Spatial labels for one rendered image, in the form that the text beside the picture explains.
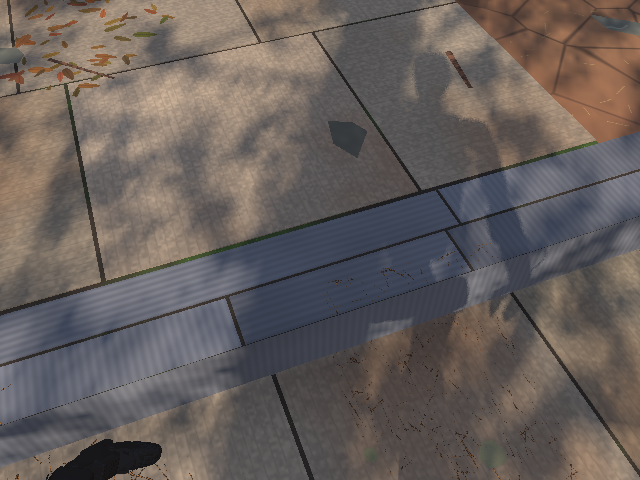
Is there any left robot hand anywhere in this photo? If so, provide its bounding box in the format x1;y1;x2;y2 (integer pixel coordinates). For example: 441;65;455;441
46;439;162;480

